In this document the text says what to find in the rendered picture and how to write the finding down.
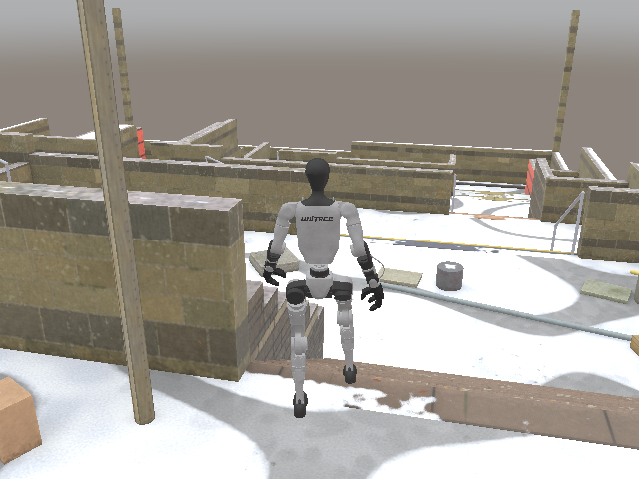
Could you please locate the robot right foot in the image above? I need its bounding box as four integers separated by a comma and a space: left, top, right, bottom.
343, 365, 357, 384

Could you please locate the robot right upper arm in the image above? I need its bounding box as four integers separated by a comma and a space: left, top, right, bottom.
338, 201, 367, 257

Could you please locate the right robot hand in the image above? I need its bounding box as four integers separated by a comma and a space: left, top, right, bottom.
361, 284, 384, 311

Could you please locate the robot left forearm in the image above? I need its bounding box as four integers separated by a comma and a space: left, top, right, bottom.
264, 240, 280, 272

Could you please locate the robot left upper arm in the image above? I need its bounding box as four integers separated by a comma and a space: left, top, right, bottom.
270, 202, 298, 255

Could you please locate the humanoid robot torso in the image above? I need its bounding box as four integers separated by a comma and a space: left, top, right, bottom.
295, 197, 342, 299

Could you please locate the left robot hand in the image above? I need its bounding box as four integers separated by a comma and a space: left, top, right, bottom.
263, 268, 286, 286

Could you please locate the robot right forearm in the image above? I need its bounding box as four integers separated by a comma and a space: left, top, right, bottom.
357, 242, 380, 288

